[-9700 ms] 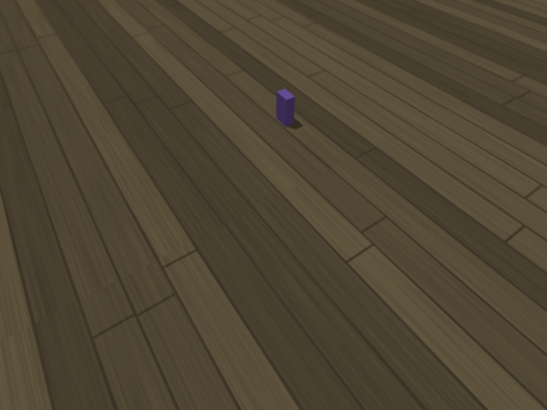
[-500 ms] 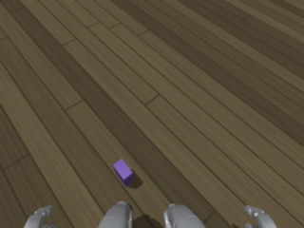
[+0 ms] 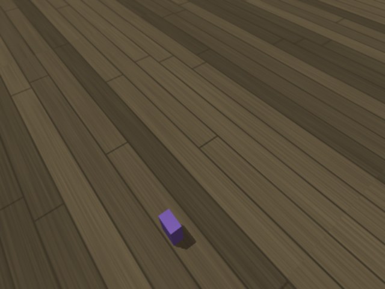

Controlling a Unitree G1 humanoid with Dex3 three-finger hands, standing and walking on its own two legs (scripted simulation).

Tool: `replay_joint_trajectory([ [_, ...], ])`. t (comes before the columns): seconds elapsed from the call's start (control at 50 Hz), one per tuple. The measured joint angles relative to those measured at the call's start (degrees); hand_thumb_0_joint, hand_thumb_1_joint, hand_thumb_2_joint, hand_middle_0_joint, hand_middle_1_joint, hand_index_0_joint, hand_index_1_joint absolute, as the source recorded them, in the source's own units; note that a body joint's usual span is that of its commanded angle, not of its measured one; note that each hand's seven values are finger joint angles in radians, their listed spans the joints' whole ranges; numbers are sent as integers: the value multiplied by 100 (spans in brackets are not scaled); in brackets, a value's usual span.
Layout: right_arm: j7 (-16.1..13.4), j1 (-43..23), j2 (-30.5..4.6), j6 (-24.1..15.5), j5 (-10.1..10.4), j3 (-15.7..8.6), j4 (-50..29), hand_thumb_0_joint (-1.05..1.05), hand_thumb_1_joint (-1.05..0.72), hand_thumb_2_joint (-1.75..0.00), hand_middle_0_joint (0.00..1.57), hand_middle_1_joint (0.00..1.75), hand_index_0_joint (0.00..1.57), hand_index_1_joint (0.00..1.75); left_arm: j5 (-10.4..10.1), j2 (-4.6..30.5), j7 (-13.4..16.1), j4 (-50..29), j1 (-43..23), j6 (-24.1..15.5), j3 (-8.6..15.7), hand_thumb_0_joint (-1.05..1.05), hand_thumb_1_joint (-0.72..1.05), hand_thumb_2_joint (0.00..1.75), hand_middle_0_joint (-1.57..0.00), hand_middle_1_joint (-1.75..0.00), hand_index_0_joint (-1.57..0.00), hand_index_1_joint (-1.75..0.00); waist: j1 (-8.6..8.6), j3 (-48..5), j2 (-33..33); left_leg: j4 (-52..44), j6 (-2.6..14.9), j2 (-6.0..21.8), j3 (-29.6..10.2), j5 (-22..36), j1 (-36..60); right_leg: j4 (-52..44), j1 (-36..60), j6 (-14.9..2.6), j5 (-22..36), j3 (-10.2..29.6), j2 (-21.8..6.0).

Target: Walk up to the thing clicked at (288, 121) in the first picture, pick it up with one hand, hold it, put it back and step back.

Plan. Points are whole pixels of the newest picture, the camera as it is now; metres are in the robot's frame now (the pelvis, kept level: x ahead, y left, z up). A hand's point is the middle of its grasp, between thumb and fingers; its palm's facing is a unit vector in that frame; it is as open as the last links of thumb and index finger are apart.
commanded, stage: walk up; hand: left
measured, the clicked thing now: (171, 227) +0.45 +0.13 -0.67
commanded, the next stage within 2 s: none
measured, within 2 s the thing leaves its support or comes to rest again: neither
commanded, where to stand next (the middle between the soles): +0.04 -0.01 m, yaw -2 degrees
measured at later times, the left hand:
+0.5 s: hand out of the picture +0.09 +0.25 -0.12, palm faces +0.02 -0.87 -0.49, open 7.4 cm
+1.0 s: hand out of the picture +0.04 +0.26 -0.16, palm faces -0.02 -0.94 -0.34, open 7.4 cm
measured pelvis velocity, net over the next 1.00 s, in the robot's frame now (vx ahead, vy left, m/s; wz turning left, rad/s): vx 0.00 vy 0.00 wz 0.02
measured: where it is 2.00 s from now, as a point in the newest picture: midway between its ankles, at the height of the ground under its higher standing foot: outside the picture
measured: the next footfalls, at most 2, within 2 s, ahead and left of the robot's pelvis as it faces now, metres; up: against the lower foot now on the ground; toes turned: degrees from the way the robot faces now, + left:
right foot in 0.34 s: +0.16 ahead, -0.14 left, +0.00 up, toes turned -3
left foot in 0.68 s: -0.01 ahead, +0.14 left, +0.00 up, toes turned +2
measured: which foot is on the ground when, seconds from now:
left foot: down 0.00-0.36, up 0.38-0.66, down 0.68-1.00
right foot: down 0.00-0.04, up 0.06-0.32, down 0.34-0.72, up 0.74-0.96, down 0.98-1.00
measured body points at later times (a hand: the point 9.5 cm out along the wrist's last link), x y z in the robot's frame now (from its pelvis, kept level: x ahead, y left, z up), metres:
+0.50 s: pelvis +0.00 -0.02 -0.01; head +0.05 -0.07 +0.43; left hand +0.09 +0.30 -0.09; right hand +0.10 -0.34 -0.15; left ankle -0.03 +0.12 -0.65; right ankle +0.12 -0.14 -0.73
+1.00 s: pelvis +0.00 +0.00 +0.00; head +0.03 +0.01 +0.45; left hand +0.04 +0.31 -0.13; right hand +0.06 -0.33 -0.11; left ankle -0.05 +0.13 -0.73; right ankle +0.02 -0.12 -0.73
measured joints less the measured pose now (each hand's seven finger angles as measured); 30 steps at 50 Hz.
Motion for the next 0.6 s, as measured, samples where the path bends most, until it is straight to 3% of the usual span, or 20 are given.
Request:
replay_joint_trajectory([
  [0.04,31,-1,126,-139,-54,-17,-69,1,-90,-90,20,30,20,30,-66,106,-3,-51,25,18,5,0,90,90,-20,-30,-20,-30,45,103,-325,-313,43,-163,182,467,225,568,-201,-45,-21,206,-169],
  [0.1,69,203,115,-333,-40,-63,-299,1,-90,-90,21,30,21,30,-79,70,-6,37,23,99,-65,0,91,90,-20,-30,-20,-30,-179,-24,-202,-372,140,-36,26,392,349,1833,-794,-132,-561,307,91],
  [0.14,78,352,101,-349,-26,-51,-367,1,-90,-90,21,30,21,30,-89,114,-56,-8,16,70,-90,0,91,90,-20,-30,-20,-30,-243,-122,-180,-584,169,51,-50,443,508,2060,-1115,-165,-460,368,124],
  [0.26,67,387,-21,-205,-72,-23,-474,0,-90,-90,21,30,21,30,-166,268,-22,-103,-110,-113,-67,0,91,90,-20,-30,-20,-30,-334,-110,-241,-654,-41,143,-65,419,659,914,-1513,31,436,294,-192],
  [0.34,77,198,-122,82,-23,-62,-644,0,-90,-90,21,30,21,30,-220,271,204,-18,-200,-168,-49,0,91,90,-20,-30,-20,-30,-357,3,-127,229,-162,186,-30,-105,357,-78,-1174,70,1508,82,-100],
  [0.38,25,-2,-200,221,41,-127,-647,0,-90,-90,20,30,20,30,-159,129,285,47,-351,-147,-31,0,91,90,-20,-30,-20,-30,-357,143,197,996,-100,244,-292,-553,25,122,-1251,30,1405,-53,51],
  [0.42,-35,-124,-224,346,71,-163,-690,0,-90,-90,20,30,20,30,-111,31,299,-28,-517,-90,-91,0,91,90,-20,-30,-20,-30,-302,263,336,2108,-73,-31,-561,-1075,-449,229,-1357,-14,1367,-100,1],
  [0.5,-8,-186,-287,420,67,-202,-718,0,-90,-90,20,30,20,30,-62,-115,315,-227,-729,-41,-113,0,90,90,-21,-30,-20,-30,-149,375,468,3577,-120,-282,-737,-914,-1064,93,-1503,-36,1538,-79,-169],
  [0.54,33,-110,-309,421,50,-212,-706,0,-90,-90,20,30,20,30,-23,-132,315,-277,-772,-14,-94,0,90,90,-21,-30,-21,-30,-116,335,509,3724,-174,-226,-811,-726,-1111,49,-1588,-31,1596,-98,-238],
  [0.6,70,72,-291,389,63,-169,-562,0,-90,-90,20,30,20,30,72,-83,282,-328,-774,33,-37,0,90,90,-21,-30,-21,-30,-82,201,459,2870,-239,8,-696,-830,-777,78,-1700,-23,1607,-118,-338],
])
